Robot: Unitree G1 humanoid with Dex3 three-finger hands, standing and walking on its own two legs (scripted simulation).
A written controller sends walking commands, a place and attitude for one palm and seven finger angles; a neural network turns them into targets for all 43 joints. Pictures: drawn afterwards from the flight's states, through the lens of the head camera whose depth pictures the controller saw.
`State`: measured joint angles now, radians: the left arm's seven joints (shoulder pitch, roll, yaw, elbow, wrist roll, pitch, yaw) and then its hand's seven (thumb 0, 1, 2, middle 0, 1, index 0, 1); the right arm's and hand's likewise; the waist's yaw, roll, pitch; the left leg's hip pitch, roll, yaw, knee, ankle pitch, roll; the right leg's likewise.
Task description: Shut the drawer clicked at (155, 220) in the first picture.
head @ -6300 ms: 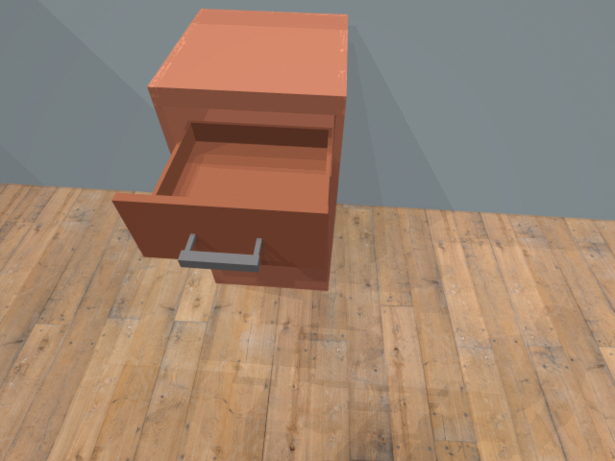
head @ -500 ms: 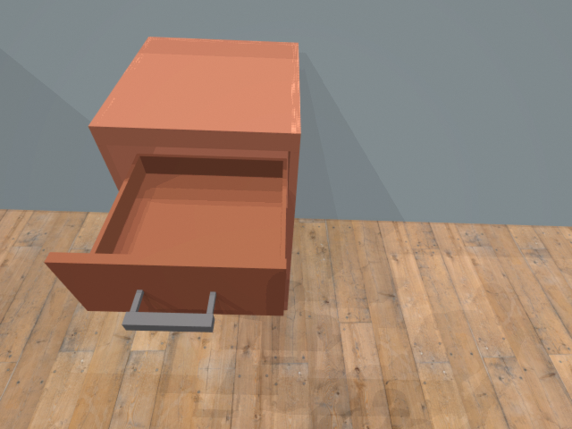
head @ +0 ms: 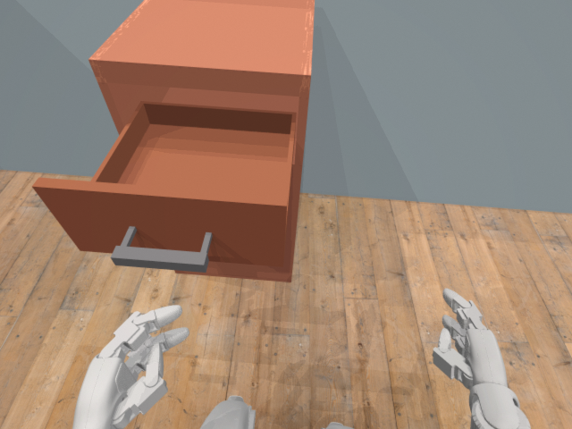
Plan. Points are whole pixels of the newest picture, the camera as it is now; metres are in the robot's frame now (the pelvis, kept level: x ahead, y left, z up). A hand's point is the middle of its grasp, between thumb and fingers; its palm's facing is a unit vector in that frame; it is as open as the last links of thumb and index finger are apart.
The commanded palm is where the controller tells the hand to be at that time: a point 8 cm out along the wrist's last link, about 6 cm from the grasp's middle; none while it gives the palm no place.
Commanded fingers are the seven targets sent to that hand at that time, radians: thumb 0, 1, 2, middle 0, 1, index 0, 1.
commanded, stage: raise the hand and make a fist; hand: left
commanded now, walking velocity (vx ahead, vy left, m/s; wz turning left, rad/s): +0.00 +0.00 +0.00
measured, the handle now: (165, 247) +0.38 +0.23 +0.00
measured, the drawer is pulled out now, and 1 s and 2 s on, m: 0.30 0.30 0.30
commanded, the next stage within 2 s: bring the fist close to the handle in 1.44 s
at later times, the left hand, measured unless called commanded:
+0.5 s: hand (148, 353) +0.20 +0.18 +0.06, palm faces +0.01 -1.00 -0.03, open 3.4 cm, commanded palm +0.16 +0.23 +0.07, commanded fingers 0.00 0.90 0.90 -1.18 -1.36 -1.18 -1.36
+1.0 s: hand (136, 358) +0.18 +0.18 +0.09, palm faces +0.01 -1.00 -0.02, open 3.3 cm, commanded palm +0.15 +0.24 +0.10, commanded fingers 0.00 0.90 0.90 -1.40 -1.60 -1.40 -1.60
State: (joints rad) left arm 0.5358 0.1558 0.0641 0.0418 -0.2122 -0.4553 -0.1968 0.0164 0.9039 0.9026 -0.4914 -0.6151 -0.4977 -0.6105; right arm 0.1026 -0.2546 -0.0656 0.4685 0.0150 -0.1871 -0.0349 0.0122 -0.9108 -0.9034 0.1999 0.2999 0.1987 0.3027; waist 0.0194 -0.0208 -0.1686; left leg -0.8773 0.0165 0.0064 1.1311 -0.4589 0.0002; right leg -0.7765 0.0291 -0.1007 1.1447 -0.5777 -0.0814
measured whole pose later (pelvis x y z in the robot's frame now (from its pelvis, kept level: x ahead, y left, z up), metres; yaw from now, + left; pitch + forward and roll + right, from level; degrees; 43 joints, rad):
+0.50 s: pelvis +0.01 +0.02 +0.01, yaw -1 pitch +13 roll -2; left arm 0.58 0.19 0.08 -0.11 -0.24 -0.43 -0.17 0.02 0.90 0.90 -0.98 -1.15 -0.99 -1.15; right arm 0.28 -0.23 -0.03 0.58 0.02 -0.18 -0.05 0.02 -0.90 -0.90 0.21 0.30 0.20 0.30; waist -0.03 0.04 -0.14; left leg -0.86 0.02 0.01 1.07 -0.44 0.02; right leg -0.75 0.04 -0.09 1.05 -0.54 -0.06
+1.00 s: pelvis +0.01 +0.03 +0.02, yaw +0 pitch +11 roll -3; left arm 0.67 0.19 -0.02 -0.30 -0.19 -0.34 -0.12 0.02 0.90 0.90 -1.38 -1.58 -1.39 -1.58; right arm 0.22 -0.19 0.04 0.42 0.02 -0.11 -0.03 0.01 -0.90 -0.90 0.21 0.30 0.21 0.30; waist 0.01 0.05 -0.15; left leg -0.80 0.00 0.00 1.06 -0.45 0.05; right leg -0.67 0.02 -0.10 1.01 -0.54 -0.03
